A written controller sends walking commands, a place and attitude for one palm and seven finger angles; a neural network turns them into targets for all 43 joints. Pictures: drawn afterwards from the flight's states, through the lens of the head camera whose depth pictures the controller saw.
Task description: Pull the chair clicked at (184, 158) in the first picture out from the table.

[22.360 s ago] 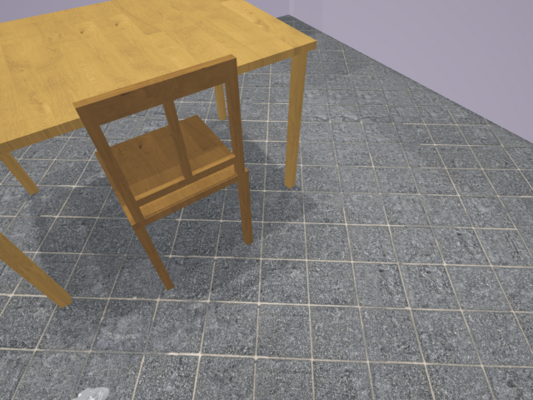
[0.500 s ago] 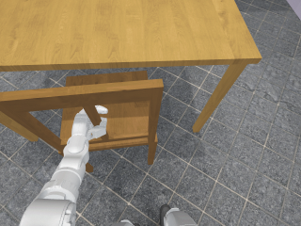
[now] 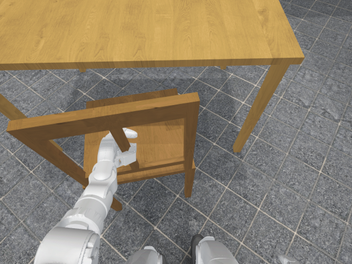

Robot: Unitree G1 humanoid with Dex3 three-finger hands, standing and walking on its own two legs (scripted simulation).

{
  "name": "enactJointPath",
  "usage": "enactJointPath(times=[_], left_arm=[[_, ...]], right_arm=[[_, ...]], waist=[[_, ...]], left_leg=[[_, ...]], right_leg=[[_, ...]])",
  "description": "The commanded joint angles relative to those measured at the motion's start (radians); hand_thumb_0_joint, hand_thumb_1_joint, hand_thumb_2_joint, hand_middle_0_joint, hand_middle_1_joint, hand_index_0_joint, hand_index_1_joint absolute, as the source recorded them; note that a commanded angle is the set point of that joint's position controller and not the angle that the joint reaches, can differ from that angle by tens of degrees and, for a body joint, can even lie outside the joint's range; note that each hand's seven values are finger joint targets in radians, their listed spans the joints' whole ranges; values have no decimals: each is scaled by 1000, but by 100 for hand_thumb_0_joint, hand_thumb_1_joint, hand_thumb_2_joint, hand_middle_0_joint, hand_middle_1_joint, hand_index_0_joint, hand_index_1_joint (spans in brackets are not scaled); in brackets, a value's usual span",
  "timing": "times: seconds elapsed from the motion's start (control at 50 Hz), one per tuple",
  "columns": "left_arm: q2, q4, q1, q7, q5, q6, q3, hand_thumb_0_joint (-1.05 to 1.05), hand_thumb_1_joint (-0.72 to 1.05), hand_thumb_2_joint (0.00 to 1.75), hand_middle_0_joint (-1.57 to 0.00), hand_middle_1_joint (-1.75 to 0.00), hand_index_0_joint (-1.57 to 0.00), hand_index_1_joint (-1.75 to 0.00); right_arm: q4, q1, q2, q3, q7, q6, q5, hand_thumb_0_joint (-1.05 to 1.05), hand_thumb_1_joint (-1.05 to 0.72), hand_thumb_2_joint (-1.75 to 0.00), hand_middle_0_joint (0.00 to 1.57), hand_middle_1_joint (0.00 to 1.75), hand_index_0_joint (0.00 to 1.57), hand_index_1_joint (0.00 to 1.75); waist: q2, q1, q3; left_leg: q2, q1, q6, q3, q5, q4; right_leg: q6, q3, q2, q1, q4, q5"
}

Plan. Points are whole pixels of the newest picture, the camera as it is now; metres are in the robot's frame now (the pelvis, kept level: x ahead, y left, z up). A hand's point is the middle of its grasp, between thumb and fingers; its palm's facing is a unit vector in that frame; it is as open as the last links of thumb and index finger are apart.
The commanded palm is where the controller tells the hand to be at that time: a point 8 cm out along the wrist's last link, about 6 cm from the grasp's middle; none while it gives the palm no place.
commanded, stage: step backward, pulling the chair out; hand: left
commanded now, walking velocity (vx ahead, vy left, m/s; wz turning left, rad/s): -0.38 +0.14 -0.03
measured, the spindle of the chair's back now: (126, 149) +0.41 +0.14 -0.08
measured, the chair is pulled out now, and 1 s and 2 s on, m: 0.14 0.25 0.33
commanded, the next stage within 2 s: none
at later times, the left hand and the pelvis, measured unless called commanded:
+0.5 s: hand (131, 185) +0.29 +0.11 -0.05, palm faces -0.05 -0.98 -0.18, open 5.5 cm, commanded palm +0.31 +0.16 -0.05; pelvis -0.07 +0.02 -0.01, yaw -1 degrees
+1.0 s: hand (126, 200) +0.26 +0.12 -0.05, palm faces -0.11 -0.98 -0.18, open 5.5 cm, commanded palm +0.25 +0.17 -0.05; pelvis -0.12 +0.04 +0.00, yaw -2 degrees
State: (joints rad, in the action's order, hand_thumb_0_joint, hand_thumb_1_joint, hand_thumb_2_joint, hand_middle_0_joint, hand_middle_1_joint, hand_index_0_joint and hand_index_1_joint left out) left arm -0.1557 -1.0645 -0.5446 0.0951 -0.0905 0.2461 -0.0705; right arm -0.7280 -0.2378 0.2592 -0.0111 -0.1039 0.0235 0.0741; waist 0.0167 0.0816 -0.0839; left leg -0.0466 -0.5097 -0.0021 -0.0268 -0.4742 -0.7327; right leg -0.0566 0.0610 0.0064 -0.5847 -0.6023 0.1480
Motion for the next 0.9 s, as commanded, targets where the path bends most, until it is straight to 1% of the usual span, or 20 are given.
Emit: enactJointPath(times=[0.0, 0.06, 0.12, 0.16, 0.26, 0.32, 0.34, 0.38, 0.4, 0.44, 0.52, 0.56, 0.58, 0.6, 0.62, 0.66, 0.7, 0.74, 0.8, 0.88], left_arm=[[-186, 200, -304, 7, 47, 0, 49, 0, 90, 90, -50, -145, -50, -145], [-164, 223, -290, 11, 42, -18, 74, 0, 90, 90, -50, -145, -50, -145], [-132, 266, -295, 11, 36, -2, 108, 0, 90, 90, -50, -145, -50, -145], [-105, 280, -315, 12, 34, 10, 123, 0, 90, 90, -50, -145, -50, -145], [-110, 288, -372, 6, 42, 35, 112, 0, 90, 90, -50, -145, -50, -145], [-128, 259, -324, 5, 55, 36, 99, 0, 90, 90, -50, -145, -50, -145], [-136, 250, -299, 8, 56, 37, 97, 0, 90, 90, -50, -145, -50, -145], [-152, 212, -257, 15, 55, 36, 81, 0, 90, 90, -50, -145, -50, -145], [-158, 196, -245, 14, 61, 32, 71, 0, 90, 90, -50, -145, -50, -145], [-149, 195, -273, 13, 67, 29, 62, 0, 90, 90, -50, -145, -50, -145], [-139, 162, -293, 2, 61, 33, 79, 0, 90, 90, -50, -145, -50, -145], [-133, 191, -292, -3, 68, 38, 67, 0, 90, 90, -50, -145, -50, -145], [-108, 256, -332, -4, 70, 48, 87, 0, 90, 90, -50, -145, -50, -145], [-84, 270, -365, -3, 63, 48, 95, 0, 90, 90, -50, -145, -50, -145], [-94, 316, -417, -5, 56, 51, 84, 0, 90, 90, -50, -145, -50, -145], [-74, 249, -411, -7, 73, 45, 85, 0, 90, 90, -50, -145, -50, -145], [-77, 208, -400, -12, 93, 48, 99, 0, 90, 90, -50, -145, -50, -145], [-154, 203, -372, -6, 96, 62, 45, 0, 90, 90, -50, -145, -50, -145], [-160, 200, -330, -7, 87, 62, 46, 0, 90, 90, -50, -145, -50, -145], [-175, 202, -270, -1, 71, 51, 38, 0, 90, 90, -50, -145, -50, -145]], right_arm=[[56, -93, 134, -34, -14, -43, 7, 0, -90, -90, 20, 30, 20, 30], [53, -89, 141, -31, -28, -42, 2, 0, -90, -90, 20, 30, 20, 30], [100, -55, 142, -29, -35, -46, 6, 0, -90, -90, 20, 30, 20, 30], [127, -37, 134, -26, -37, -54, 8, 0, -90, -90, 20, 30, 20, 30], [109, -32, 120, -26, -49, -66, -6, 0, -90, -90, 20, 30, 20, 30], [115, -27, 117, -27, -45, -65, -8, 0, -90, -90, 20, 30, 20, 30], [112, -46, 112, -26, -41, -67, -6, 0, -90, -90, 20, 30, 20, 30], [84, -107, 95, -33, -26, -77, -8, 0, -90, -90, 20, 30, 20, 30], [81, -92, 91, -30, -19, -87, -12, 0, -90, -90, 20, 30, 20, 30], [66, -82, 94, -21, -7, -102, -10, 0, -90, -90, 20, 30, 20, 30], [32, -95, 100, 0, -18, -110, -18, 0, -90, -90, 20, 30, 20, 30], [66, -89, 138, -15, -30, -113, -28, 0, -90, -90, 20, 30, 20, 30], [94, -60, 120, -9, -30, -117, -26, 0, -90, -90, 20, 30, 20, 30], [113, -34, 113, -17, -30, -118, -23, 0, -90, -90, 20, 30, 20, 30], [118, -26, 101, -18, -34, -122, -26, 0, -90, -90, 20, 30, 20, 30], [80, -55, 105, -35, -26, -120, -38, 0, -90, -90, 20, 30, 20, 30], [57, -75, 116, -45, -19, -115, -44, 0, -90, -90, 20, 30, 20, 30], [38, -100, 112, -62, -25, -108, -41, 0, -90, -90, 20, 30, 20, 30], [54, -81, 93, -57, -23, -94, -35, 0, -90, -90, 20, 30, 20, 30], [76, -61, 102, -41, -21, -88, -27, 0, -90, -90, 20, 30, 20, 30]], waist=[[-80, -7, 503], [-33, -2, 477], [19, -26, 433], [60, -41, 390], [84, -42, 357], [-9, -54, 275], [-98, -54, 276], [-325, -52, 331], [-353, -63, 346], [-291, -50, 399], [-115, -19, 371], [84, -35, 353], [201, -43, 369], [179, -56, 366], [133, -52, 373], [-15, -42, 346], [11, -26, 335], [-21, -14, 487], [-67, -22, 501], [-116, -28, 446]], left_leg=[[64, 130, -11, 92, -11, 37], [93, 200, 2, 55, 151, 250], [177, 171, 44, 66, 80, 337], [242, 85, 69, 70, -7, 395], [281, 86, 66, 36, 299, 309], [212, -44, 41, 8, -4, 245], [159, -31, 29, -8, -120, 162], [41, 128, -7, -21, -104, -81], [24, 133, -12, 14, -99, -196], [44, 140, -13, 65, -96, -205], [53, 258, -2, 5, 16, 204], [200, 89, 66, 151, 35, 359], [272, 21, 89, 165, 34, 416], [328, -3, 107, 189, 80, 412], [352, 59, 123, 206, 294, 355], [313, 172, 82, 142, 588, 198], [262, 167, 18, 91, 554, 182], [214, 218, -18, 46, 581, 129], [133, 189, -25, 24, 189, 91], [111, 199, -11, 34, 53, 122]], right_leg=[[-48, -316, 352, 430, 211, -334], [26, -193, 252, 404, 190, -203], [74, -122, 148, 351, 154, 123], [76, -91, 97, 366, 23, 209], [72, -92, 80, 328, -143, -25], [37, -193, 134, 293, -62, 101], [18, -271, 177, 234, 46, 220], [-22, -443, 293, 143, 367, 411], [-43, -461, 320, 189, 417, 378], [-71, -401, 330, 268, 348, 191], [29, -205, 227, 212, 256, 136], [82, -115, 91, 274, 22, 107], [82, -64, 59, 322, -167, 141], [75, -63, 36, 336, -263, 152], [76, -82, 38, 304, -287, 110], [68, -101, 59, 298, -108, -104], [47, -137, 104, 313, -50, -296], [40, -192, 152, 389, -27, -527], [5, -274, 230, 373, 107, -303], [14, -251, 231, 316, 216, -29]])
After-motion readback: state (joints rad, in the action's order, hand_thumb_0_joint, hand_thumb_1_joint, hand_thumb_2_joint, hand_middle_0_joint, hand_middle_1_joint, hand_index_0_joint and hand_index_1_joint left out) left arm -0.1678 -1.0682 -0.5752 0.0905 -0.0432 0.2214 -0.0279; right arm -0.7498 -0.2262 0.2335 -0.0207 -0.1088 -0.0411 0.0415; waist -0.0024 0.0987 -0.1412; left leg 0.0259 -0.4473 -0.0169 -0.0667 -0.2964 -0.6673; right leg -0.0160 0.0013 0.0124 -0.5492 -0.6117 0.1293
